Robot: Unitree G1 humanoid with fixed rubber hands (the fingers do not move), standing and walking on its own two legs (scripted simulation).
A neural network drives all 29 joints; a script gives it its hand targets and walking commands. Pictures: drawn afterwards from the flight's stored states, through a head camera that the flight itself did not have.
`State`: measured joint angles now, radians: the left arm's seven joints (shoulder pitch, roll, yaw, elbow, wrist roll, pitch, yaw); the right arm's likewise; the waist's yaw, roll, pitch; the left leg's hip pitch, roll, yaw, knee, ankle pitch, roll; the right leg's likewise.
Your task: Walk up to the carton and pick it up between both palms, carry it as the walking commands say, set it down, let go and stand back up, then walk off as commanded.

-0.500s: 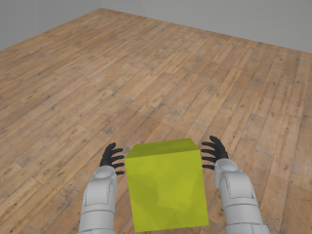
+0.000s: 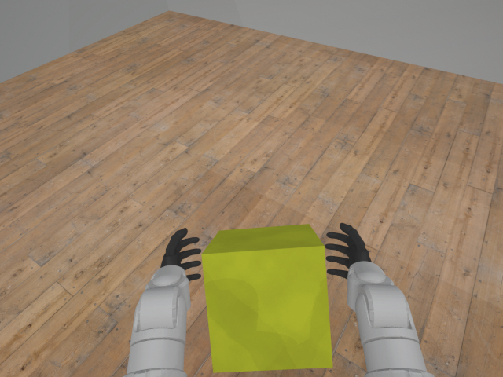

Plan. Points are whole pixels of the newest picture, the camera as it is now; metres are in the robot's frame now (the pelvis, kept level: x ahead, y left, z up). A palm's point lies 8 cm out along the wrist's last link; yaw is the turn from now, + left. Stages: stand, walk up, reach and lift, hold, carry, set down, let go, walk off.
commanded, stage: hold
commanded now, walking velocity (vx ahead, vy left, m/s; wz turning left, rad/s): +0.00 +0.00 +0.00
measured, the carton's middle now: (267, 288) +0.32 -0.01 -0.13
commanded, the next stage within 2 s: set down in 0.30 s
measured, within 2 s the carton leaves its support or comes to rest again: neither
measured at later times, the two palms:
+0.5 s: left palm (147, 284) +0.27 +0.18 +0.04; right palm (336, 274) +0.28 -0.12 +0.02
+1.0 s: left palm (154, 279) +0.30 +0.19 -0.02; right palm (324, 282) +0.29 -0.11 -0.04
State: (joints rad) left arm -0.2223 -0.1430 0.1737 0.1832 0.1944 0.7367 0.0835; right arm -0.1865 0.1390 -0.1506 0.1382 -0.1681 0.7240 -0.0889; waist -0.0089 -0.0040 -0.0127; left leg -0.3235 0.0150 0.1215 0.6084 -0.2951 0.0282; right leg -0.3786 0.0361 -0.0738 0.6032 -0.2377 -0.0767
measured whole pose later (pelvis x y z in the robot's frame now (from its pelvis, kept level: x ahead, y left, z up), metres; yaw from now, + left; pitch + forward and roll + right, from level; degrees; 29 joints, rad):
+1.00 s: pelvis -0.01 +0.04 -0.01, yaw +0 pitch +1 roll -2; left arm -0.39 -0.15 0.39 0.56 0.26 0.37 0.04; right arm -0.41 0.15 -0.37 0.64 -0.26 0.41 -0.02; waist -0.02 0.02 0.05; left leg -0.42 0.01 0.11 0.76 -0.36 0.08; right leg -0.44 0.03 -0.07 0.68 -0.25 -0.03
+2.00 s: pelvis -0.07 +0.03 -0.12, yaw +1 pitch +25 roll -1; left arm -0.61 -0.04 0.12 0.61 0.02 -0.01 0.29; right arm -0.73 -0.05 -0.17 0.79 -0.03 -0.03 -0.23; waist -0.02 0.02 0.22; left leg -1.27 0.01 0.11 1.25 -0.42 0.10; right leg -1.30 -0.01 -0.07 1.20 -0.33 -0.05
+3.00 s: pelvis -0.11 +0.03 -0.27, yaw +1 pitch +25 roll -1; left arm -1.04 0.12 0.09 0.61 -0.16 0.11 0.36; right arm -1.16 -0.22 -0.10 0.79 0.15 0.08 -0.27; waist -0.01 0.02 0.53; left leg -1.73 0.01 0.11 1.86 -0.55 0.10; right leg -1.77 -0.02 -0.07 1.79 -0.45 -0.05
